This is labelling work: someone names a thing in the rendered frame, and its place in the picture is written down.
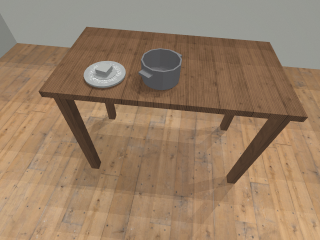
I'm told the table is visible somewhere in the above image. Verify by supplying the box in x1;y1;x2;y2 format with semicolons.
38;27;308;184

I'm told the knob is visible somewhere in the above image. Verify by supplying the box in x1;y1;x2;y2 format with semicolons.
95;63;113;76

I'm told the lid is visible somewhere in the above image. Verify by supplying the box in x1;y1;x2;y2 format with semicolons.
83;61;126;88

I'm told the pot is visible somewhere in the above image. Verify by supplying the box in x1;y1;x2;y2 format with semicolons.
138;48;182;90

